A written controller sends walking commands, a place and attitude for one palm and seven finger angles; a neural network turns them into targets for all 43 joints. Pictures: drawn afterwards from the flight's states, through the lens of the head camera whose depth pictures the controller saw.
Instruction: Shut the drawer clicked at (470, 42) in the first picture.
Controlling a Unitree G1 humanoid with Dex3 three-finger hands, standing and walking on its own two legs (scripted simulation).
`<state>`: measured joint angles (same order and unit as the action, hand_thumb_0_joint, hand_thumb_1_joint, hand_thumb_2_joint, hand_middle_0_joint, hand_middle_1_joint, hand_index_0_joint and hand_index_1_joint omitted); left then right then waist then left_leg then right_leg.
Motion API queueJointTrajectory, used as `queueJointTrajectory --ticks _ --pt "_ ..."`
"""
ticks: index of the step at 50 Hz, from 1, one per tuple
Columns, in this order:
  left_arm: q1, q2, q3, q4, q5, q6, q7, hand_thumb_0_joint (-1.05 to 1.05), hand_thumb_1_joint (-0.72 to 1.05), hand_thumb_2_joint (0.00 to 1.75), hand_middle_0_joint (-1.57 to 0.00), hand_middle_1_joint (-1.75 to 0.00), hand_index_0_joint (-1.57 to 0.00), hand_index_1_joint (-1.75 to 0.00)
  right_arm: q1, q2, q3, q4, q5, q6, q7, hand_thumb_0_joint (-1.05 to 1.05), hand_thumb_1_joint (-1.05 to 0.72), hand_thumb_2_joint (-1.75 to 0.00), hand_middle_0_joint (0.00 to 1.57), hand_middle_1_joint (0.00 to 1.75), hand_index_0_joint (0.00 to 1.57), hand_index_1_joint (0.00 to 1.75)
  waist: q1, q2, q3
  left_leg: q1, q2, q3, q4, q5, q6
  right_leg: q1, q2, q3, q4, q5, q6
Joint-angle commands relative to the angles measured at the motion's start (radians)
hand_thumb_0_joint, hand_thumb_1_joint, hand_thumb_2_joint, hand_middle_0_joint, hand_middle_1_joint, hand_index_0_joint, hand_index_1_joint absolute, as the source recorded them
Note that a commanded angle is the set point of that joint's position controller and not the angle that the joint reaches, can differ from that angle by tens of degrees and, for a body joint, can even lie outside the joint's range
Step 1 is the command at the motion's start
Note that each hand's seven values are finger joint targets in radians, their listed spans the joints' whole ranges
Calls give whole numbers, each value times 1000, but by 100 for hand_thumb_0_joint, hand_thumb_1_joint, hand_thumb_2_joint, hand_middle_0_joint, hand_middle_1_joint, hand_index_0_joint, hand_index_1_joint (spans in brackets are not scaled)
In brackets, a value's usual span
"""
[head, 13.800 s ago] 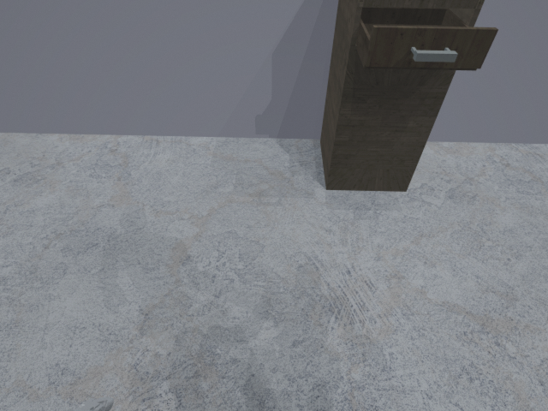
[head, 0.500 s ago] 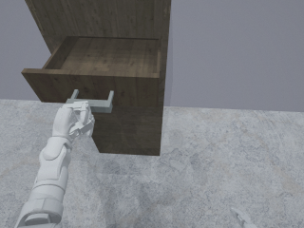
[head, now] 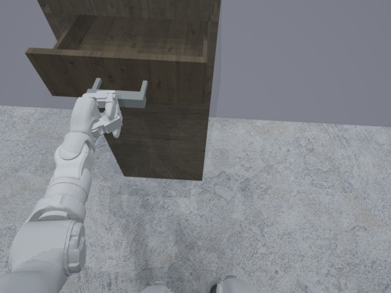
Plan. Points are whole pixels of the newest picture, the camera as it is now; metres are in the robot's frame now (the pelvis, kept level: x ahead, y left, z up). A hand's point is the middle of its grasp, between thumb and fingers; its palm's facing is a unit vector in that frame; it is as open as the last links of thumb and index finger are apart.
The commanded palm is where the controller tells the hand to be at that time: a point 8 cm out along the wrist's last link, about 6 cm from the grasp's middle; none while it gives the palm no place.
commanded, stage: push the drawer shut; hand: left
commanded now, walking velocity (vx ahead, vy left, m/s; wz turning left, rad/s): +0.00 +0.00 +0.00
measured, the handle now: (118, 91) +0.52 +0.17 +0.09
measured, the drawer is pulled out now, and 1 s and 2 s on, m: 0.16 0.03 0.00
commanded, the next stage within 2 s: pull the fist back off the drawer in 1.54 s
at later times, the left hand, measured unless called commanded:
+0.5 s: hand (126, 92) +0.52 +0.15 +0.09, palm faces -0.07 -1.00 -0.03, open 2.9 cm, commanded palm +0.52 +0.20 +0.09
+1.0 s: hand (132, 75) +0.58 +0.15 +0.09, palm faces -0.06 -1.00 -0.02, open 3.1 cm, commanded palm +0.58 +0.19 +0.09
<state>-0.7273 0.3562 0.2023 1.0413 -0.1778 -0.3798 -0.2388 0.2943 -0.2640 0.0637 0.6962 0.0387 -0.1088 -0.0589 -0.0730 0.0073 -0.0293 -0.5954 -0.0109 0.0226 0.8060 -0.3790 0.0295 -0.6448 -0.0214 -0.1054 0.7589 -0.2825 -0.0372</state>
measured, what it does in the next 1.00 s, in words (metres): stands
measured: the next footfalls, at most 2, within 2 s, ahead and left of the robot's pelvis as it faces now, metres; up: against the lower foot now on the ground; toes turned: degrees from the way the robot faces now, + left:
none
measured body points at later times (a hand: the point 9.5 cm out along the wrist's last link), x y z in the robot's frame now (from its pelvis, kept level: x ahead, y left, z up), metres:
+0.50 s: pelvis +0.01 +0.00 -0.01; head +0.12 +0.01 +0.43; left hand +0.52 +0.21 +0.10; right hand +0.00 -0.27 -0.12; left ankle +0.01 +0.10 -0.70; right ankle +0.06 -0.10 -0.70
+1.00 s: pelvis +0.03 +0.01 -0.01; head +0.16 +0.02 +0.42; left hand +0.57 +0.20 +0.10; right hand -0.01 -0.25 -0.12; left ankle +0.01 +0.10 -0.70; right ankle +0.06 -0.10 -0.70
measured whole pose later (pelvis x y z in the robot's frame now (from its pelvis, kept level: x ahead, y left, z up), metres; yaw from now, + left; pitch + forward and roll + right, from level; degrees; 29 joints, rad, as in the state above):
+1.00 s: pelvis +0.03 +0.01 -0.01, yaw -2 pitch +20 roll -2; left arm -1.10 0.53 0.35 1.31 -0.05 -0.35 -0.20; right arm 0.43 -0.28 0.05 0.67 -0.04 0.00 0.00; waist -0.21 0.03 -0.07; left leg -0.81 0.02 0.02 0.89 -0.44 0.04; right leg -0.84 0.01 -0.10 0.80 -0.31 -0.03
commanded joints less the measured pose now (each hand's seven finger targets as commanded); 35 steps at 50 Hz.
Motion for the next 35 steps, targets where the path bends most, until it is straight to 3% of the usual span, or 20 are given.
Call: queueJointTrajectory --ticks 1,4,9,12,17,22,25,27,28,30,31,32,35 --pt "-657 158 21 -196 -4 -81 4 0 90 90 -140 -160 -140 -160 92 -163 -60 -82 -3 -43 -4 0 -90 -90 20 30 20 30 -95 58 -356 100 5 -81 -146 15 -10 125 28 101 -92 -12 13" --pt "-669 190 54 -144 -3 -79 10 0 90 90 -140 -160 -140 -160 112 -172 -65 -76 -6 -40 0 0 -90 -90 20 30 20 30 -103 2 -346 54 6 -75 -137 -9 -5 125 29 107 -99 -33 18" --pt "-726 265 97 -104 15 -74 5 0 90 90 -140 -160 -140 -160 146 -180 -65 -76 -11 -30 1 0 -90 -90 20 30 20 30 -111 26 -365 -3 4 -64 -121 -14 0 134 29 125 -94 -40 19" --pt "-761 254 90 -106 22 -78 1 0 90 90 -140 -160 -140 -160 169 -181 -69 -72 -18 -25 7 0 -90 -90 20 30 20 30 -120 80 -389 32 7 -73 -112 20 -3 96 34 111 -77 -11 16" --pt "-788 300 122 -54 35 -60 6 0 90 90 -140 -160 -140 -160 212 -191 -72 -67 -26 -7 13 0 -90 -90 20 30 20 30 -138 31 -410 -5 9 -66 -93 38 5 104 38 116 -77 8 23" --pt "-831 366 161 -38 54 -52 4 0 90 90 -140 -160 -140 -160 242 -195 -73 -69 -34 13 15 0 -90 -90 20 30 20 30 -142 65 -451 -12 8 -62 -72 86 8 117 40 121 -67 57 22" --pt "-860 329 137 -35 61 -47 2 0 90 90 -140 -160 -140 -160 256 -195 -74 -69 -41 22 21 0 -90 -90 20 30 20 30 -154 117 -454 37 10 -68 -60 135 5 68 45 109 -57 83 17" --pt "-862 358 155 -22 69 -46 6 0 90 90 -140 -160 -140 -160 270 -198 -75 -67 -45 31 24 0 -90 -90 20 30 20 30 -154 118 -473 44 14 -72 -53 160 2 63 46 105 -53 97 18" --pt "-860 342 147 -2 69 -39 7 0 90 90 -140 -160 -140 -160 275 -198 -74 -68 -46 35 26 0 -90 -90 20 30 20 30 -164 85 -466 32 15 -73 -50 151 4 58 48 103 -54 90 21" --pt "-877 365 165 -3 72 -41 12 0 90 90 -140 -160 -140 -160 285 -200 -74 -65 -51 42 26 0 -90 -90 20 30 20 30 -168 67 -466 20 16 -75 -47 171 7 74 49 103 -52 114 21" --pt "-882 362 164 -8 77 -44 15 0 90 90 -140 -160 -140 -160 287 -198 -76 -67 -51 45 28 0 -90 -90 20 30 20 30 -162 101 -481 37 15 -72 -43 192 4 71 47 103 -48 130 20" --pt "-877 344 153 4 80 -40 17 0 90 90 -140 -160 -140 -160 290 -197 -76 -67 -53 48 32 0 -90 -90 20 30 20 30 -167 104 -483 43 16 -72 -42 190 3 57 49 102 -50 123 21" --pt "-903 364 166 13 89 -39 25 0 90 90 -140 -160 -140 -160 302 -198 -76 -63 -58 59 34 0 -90 -90 20 30 20 30 -176 107 -477 40 18 -74 -30 206 5 46 50 100 -45 134 19"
